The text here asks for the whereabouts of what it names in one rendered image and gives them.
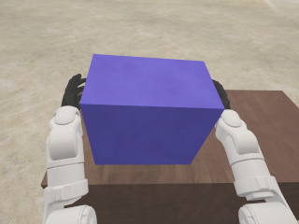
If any robot left forearm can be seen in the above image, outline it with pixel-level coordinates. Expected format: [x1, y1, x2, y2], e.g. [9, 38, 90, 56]
[42, 105, 89, 224]

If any robot right hand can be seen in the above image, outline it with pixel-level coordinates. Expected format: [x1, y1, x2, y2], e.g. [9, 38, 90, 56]
[212, 79, 231, 110]

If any pedestal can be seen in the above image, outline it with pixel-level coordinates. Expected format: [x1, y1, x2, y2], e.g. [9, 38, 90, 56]
[40, 90, 299, 224]

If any carton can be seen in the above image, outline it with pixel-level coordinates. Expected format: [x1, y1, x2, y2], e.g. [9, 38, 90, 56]
[79, 54, 225, 165]

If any robot right forearm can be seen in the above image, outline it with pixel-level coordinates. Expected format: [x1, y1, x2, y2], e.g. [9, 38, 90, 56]
[215, 109, 298, 224]

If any left robot upper arm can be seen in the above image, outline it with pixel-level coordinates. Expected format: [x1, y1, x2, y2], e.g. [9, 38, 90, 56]
[45, 204, 97, 224]

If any robot left hand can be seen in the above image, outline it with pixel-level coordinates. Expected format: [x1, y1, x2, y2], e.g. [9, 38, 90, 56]
[61, 73, 87, 110]

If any right robot upper arm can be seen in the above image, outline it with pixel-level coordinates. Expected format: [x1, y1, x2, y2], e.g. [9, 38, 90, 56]
[238, 202, 297, 224]

